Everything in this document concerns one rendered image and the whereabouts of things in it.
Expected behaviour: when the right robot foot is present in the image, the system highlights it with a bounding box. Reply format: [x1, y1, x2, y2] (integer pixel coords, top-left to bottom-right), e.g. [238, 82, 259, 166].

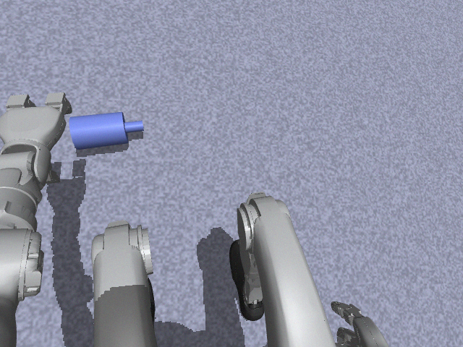
[229, 239, 264, 321]

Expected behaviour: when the left robot hand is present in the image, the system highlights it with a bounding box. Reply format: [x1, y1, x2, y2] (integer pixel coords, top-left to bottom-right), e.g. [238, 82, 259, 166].
[0, 93, 72, 184]

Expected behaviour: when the bottle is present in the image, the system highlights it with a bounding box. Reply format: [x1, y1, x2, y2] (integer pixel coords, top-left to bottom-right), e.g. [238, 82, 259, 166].
[69, 112, 144, 150]

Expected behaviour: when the left robot arm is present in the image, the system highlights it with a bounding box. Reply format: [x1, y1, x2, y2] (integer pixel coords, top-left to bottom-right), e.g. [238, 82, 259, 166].
[0, 140, 51, 347]

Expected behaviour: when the right robot hand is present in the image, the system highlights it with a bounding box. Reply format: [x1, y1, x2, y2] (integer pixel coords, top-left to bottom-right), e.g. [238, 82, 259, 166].
[331, 301, 389, 347]

